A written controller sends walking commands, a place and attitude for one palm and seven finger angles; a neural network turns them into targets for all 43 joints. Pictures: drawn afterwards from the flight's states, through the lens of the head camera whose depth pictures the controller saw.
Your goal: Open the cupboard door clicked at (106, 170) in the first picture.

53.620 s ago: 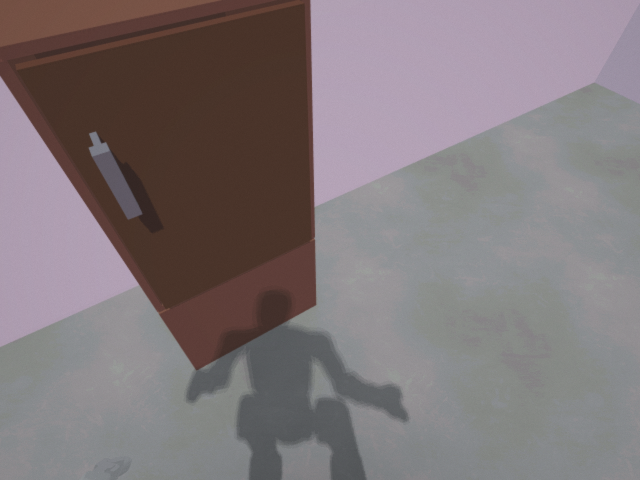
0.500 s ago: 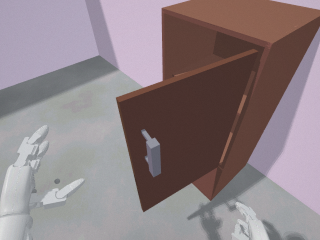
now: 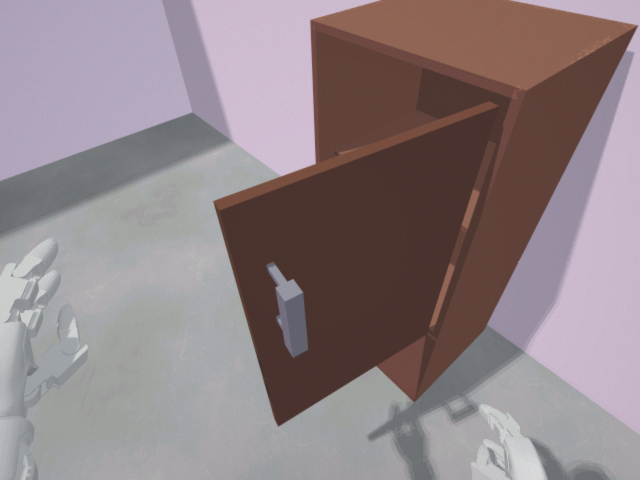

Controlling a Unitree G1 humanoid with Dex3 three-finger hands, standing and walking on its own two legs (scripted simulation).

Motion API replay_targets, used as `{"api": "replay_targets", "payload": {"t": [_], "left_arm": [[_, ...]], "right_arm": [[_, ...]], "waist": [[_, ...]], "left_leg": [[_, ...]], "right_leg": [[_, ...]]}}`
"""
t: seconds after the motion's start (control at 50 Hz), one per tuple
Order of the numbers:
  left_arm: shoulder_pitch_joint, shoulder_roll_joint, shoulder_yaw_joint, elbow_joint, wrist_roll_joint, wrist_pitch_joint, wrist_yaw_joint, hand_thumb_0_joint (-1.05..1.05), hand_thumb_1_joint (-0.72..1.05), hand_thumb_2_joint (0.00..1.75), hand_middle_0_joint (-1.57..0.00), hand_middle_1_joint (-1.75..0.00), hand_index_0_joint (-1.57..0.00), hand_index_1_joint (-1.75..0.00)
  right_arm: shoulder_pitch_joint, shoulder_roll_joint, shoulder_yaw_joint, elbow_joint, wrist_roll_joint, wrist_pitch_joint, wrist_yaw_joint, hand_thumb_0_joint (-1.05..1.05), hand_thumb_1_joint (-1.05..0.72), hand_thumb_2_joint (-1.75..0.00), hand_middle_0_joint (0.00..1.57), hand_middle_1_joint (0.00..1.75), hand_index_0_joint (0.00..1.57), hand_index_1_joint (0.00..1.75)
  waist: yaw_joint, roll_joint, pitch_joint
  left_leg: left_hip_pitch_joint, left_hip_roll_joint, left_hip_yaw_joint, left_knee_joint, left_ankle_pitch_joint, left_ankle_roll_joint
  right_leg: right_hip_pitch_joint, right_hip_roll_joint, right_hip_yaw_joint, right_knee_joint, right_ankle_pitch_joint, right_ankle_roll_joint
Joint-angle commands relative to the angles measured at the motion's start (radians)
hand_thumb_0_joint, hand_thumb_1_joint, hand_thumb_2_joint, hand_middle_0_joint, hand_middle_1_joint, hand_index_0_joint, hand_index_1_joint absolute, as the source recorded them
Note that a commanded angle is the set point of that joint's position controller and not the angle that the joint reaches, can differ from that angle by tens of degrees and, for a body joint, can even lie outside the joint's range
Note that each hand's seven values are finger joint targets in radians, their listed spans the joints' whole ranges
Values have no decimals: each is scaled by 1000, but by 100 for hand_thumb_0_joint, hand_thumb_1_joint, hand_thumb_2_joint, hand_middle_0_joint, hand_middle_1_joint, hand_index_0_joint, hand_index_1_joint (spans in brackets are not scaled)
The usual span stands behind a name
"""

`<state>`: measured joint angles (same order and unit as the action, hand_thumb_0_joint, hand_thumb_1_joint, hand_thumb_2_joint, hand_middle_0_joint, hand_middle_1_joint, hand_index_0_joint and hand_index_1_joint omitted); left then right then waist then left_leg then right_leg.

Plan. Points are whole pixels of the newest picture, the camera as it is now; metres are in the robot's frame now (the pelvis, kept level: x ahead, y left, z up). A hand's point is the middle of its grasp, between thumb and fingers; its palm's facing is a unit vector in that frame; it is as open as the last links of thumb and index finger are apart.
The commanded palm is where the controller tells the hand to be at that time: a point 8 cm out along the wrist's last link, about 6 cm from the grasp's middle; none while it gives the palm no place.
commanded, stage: draw the hand back to the body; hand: left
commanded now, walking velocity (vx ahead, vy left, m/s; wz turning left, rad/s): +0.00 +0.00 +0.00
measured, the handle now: (285, 309) +0.31 +0.09 +0.06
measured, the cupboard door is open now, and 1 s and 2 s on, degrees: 80 80 80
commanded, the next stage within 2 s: step back with the hand held close in 0.16 s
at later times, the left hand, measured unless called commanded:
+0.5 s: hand (87, 348) +0.19 +0.25 +0.14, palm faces +0.37 -0.80 -0.46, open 7.4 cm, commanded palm +0.13 +0.29 +0.17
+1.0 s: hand out of the picture +0.11 +0.29 +0.14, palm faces +0.42 -0.77 -0.48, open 7.4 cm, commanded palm +0.05 +0.33 +0.17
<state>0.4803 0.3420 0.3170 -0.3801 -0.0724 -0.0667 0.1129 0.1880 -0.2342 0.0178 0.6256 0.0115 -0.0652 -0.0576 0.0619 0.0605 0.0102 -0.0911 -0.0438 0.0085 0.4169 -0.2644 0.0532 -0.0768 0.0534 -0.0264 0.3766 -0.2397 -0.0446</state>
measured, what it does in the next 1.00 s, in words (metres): shifts its weight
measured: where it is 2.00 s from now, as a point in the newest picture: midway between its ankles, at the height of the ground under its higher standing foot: outside the picture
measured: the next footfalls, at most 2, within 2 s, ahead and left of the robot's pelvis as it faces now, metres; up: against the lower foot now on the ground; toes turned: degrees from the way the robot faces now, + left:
right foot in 1.56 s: -0.33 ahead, -0.07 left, +0.00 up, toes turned -4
left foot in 1.76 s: -0.10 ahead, +0.10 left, +0.00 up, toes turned -5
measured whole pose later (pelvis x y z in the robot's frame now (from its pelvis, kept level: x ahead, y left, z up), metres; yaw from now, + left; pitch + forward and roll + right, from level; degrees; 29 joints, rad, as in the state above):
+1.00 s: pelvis -0.09 +0.03 -0.02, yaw -1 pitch -1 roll -1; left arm 0.53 0.38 0.42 -0.47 0.00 -0.18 0.14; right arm 0.23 -0.22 0.00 0.55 0.01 -0.02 -0.08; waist 0.00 0.02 0.02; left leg -0.40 -0.06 0.06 0.65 -0.29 0.10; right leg -0.38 0.03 0.00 0.59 -0.21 -0.01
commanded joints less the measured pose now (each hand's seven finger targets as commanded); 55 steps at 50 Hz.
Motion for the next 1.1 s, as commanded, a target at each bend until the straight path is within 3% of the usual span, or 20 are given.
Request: {"api": "replay_targets", "payload": {"t": [0.0,0.08,0.24,0.26,0.28,0.3,0.34,0.4,0.48,0.56,0.64,0.66,0.72,0.76,0.84,0.88,0.92,0.98,1.04,1.08], "left_arm": [[-100,204,129,-240,-1,-75,20,0,90,90,-20,-30,-20,-30],[-105,203,128,-240,-1,-76,22,0,90,90,-20,-30,-20,-30],[-82,178,118,-184,-7,-78,14,0,90,90,-20,-30,-20,-30],[-150,210,128,-258,-7,-86,17,0,90,90,-20,-30,-20,-30],[-238,355,280,-300,1,-130,26,0,90,90,-20,-30,-20,-30],[-122,266,220,-199,0,-134,14,0,90,90,-20,-30,-20,-30],[-43,204,159,-172,10,-127,5,0,90,90,-20,-30,-20,-30],[3,194,144,-186,14,-133,9,0,90,90,-20,-30,-20,-30],[37,241,184,-253,14,-134,23,0,90,90,-20,-30,-20,-30],[50,298,244,-324,13,-141,38,0,90,90,-20,-30,-20,-30],[92,286,249,-351,16,-148,42,0,90,90,-20,-30,-20,-30],[104,283,252,-342,16,-148,42,0,90,90,-20,-30,-20,-30],[110,254,239,-325,24,-155,41,0,90,90,-20,-30,-20,-30],[102,251,247,-298,31,-159,41,0,90,90,-20,-30,-20,-30],[38,227,226,-281,47,-169,41,0,90,90,-20,-30,-20,-30],[2,225,220,-285,60,-175,44,0,90,90,-20,-30,-20,-30],[-31,227,218,-291,67,-181,47,0,90,90,-20,-30,-20,-30],[-63,236,212,-332,68,-194,57,0,90,90,-20,-30,-20,-30],[-36,251,222,-369,57,-210,70,0,90,90,-20,-30,-20,-30],[-1,260,242,-381,53,-221,78,0,90,90,-20,-30,-20,-30]], "right_arm": [[-134,-102,-32,-161,-1,-64,-11,0,-90,-90,20,30,20,30],[-139,-98,-30,-157,0,-70,-12,0,-90,-90,20,30,20,30],[-138,-98,-36,-149,1,-64,-8,0,-90,-90,20,30,20,30],[-147,-103,-33,-156,3,-70,-9,0,-90,-90,20,30,20,30],[-129,-128,-44,-178,12,-57,-10,0,-90,-90,20,30,20,30],[-120,-115,-48,-156,4,-42,-12,0,-90,-90,20,30,20,30],[-114,-115,-53,-166,4,-17,-5,0,-90,-90,20,30,20,30],[-104,-122,-62,-177,6,3,-6,0,-90,-90,20,30,20,30],[-106,-119,-71,-200,11,28,-15,0,-90,-90,20,30,20,30],[-111,-118,-76,-221,13,42,-26,0,-90,-90,20,30,20,30],[-106,-117,-75,-241,10,41,-28,0,-90,-90,20,30,20,30],[-107,-122,-78,-239,9,37,-29,0,-90,-90,20,30,20,30],[-90,-127,-78,-242,6,30,-24,0,-90,-90,20,30,20,30],[-85,-133,-81,-238,1,22,-27,0,-90,-90,20,30,20,30],[-65,-140,-80,-240,4,4,-28,0,-90,-90,20,30,20,30],[-64,-143,-80,-239,-1,-5,-32,0,-90,-90,20,30,20,30],[-58,-142,-82,-236,-4,-13,-32,0,-90,-90,20,30,20,30],[-53,-132,-79,-225,-11,-25,-30,0,-90,-90,20,30,20,30],[-38,-125,-73,-209,-11,-35,-24,0,-90,-90,20,30,20,30],[-39,-121,-69,-203,-12,-38,-25,0,-90,-90,20,30,20,30]], "waist": [[3,21,-90],[1,32,-65],[0,-19,-50],[1,10,-71],[-38,-25,0],[-45,-79,-23],[-51,-108,-42],[-54,-39,-103],[-53,-45,-184],[-50,-29,-210],[-47,38,-191],[-43,67,-178],[-50,75,-132],[-49,76,-98],[-66,-7,-38],[-69,-20,-13],[-71,-66,-5],[-76,-97,-11],[-82,-105,-62],[-83,-43,-91]], "left_leg": [[-1,62,-42,-47,273,-29],[-2,60,-42,-48,257,-28],[-2,60,-31,-51,237,-20],[8,60,-37,-49,232,-22],[-56,80,-77,-13,162,0],[-43,74,-80,21,150,2],[-35,76,-65,39,174,1],[-44,98,-63,35,252,-6],[-60,122,-69,38,362,-7],[-116,135,-93,33,392,-6],[-211,163,-129,-8,338,7],[-242,168,-138,-21,302,12],[-366,195,-162,-63,144,28],[-467,212,-187,-102,1,44],[-620,210,-203,-116,-333,64],[-645,199,-206,-102,-406,66],[-627,174,-194,-49,-434,59],[-484,127,-177,63,-369,32],[-319,96,-159,159,-250,11],[-334,126,-190,89,-261,19]], "right_leg": [[22,-54,44,-43,212,13],[9,-53,51,-56,204,11],[3,-54,54,-67,194,18],[10,-57,57,-68,189,16],[-88,-108,184,-114,249,16],[-92,-139,197,-115,269,13],[-104,-152,191,-105,315,29],[-78,-155,166,-50,381,32],[-30,-146,146,24,483,39],[-6,-140,146,77,492,30],[1,-105,134,132,370,33],[4,-100,133,140,327,33],[16,-78,130,189,201,37],[44,-69,125,221,144,39],[45,-78,157,235,28,38],[14,-88,179,212,-52,32],[-56,-108,216,155,-173,17],[-226,-166,274,40,-290,-18],[-348,-205,278,12,-240,-41],[-318,-173,221,81,-184,-21]]}}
